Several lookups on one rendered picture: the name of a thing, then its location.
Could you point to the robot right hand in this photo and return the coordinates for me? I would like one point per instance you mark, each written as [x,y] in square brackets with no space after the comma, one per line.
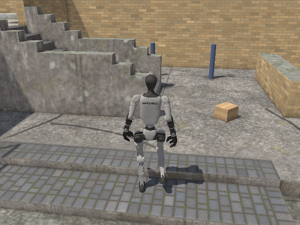
[174,140]

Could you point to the robot right foot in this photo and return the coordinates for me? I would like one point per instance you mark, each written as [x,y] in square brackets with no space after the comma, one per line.
[162,179]

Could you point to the robot left hand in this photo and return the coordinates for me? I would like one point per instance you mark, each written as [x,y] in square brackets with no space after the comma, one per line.
[129,133]

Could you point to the left robot upper arm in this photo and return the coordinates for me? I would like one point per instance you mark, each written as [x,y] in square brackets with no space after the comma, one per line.
[133,105]

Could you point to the humanoid robot head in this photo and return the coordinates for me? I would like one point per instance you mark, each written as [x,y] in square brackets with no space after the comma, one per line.
[151,82]

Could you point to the left robot forearm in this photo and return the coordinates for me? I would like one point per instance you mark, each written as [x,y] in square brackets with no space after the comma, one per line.
[127,124]

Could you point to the right robot upper arm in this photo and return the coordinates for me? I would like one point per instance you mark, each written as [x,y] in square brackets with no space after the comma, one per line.
[167,108]

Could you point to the right robot forearm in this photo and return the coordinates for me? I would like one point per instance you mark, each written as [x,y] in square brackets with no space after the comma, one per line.
[171,127]

